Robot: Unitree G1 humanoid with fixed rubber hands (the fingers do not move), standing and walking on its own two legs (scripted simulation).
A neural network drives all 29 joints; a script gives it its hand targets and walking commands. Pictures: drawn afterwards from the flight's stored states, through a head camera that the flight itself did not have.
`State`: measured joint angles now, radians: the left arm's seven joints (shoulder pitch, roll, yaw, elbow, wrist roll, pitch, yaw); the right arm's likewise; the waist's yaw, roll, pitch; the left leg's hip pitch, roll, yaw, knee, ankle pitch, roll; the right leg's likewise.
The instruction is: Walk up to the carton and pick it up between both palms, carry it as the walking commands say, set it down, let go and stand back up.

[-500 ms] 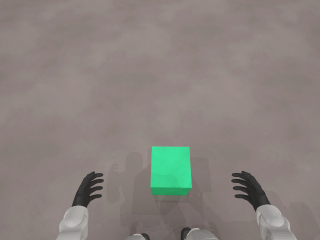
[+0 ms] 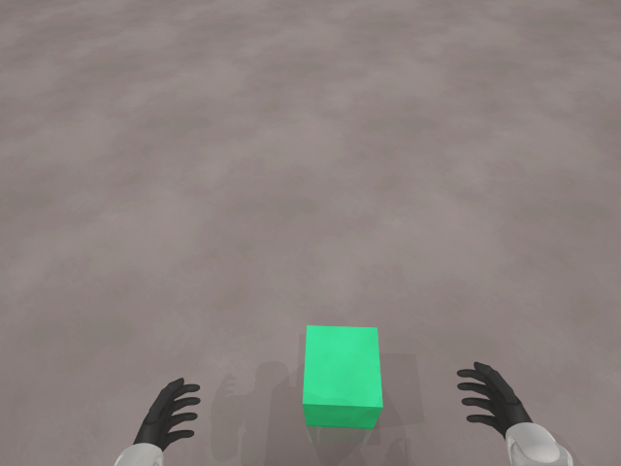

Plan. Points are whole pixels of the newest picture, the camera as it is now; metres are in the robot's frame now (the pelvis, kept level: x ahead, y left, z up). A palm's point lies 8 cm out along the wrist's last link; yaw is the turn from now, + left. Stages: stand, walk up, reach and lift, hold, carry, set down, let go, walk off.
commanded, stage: let go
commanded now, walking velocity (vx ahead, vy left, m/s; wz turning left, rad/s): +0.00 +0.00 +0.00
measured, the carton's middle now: (340, 378) +0.41 -0.05 -0.65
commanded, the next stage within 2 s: stand in 0.08 s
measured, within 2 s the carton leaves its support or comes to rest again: neither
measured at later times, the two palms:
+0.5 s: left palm out of the picture +0.13 +0.29 -0.08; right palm (557, 440) +0.15 -0.29 -0.09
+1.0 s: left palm out of the picture +0.11 +0.29 -0.09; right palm (570, 463) +0.12 -0.30 -0.10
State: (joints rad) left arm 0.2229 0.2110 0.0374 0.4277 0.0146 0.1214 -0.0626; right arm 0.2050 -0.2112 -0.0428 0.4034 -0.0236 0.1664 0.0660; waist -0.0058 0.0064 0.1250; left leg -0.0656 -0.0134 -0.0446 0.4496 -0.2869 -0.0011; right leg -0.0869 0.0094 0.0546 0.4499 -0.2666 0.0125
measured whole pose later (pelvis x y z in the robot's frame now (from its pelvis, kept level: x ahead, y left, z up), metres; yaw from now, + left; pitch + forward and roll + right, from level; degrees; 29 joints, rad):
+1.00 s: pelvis +0.01 -0.01 +0.00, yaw +1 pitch -2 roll +0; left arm 0.16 0.35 0.02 0.91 0.03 0.00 0.02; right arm 0.17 -0.37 -0.01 0.87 -0.03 -0.01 -0.03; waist 0.00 0.02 0.01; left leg -0.12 -0.01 -0.06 0.42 -0.27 -0.01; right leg -0.13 0.01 0.04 0.42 -0.25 0.00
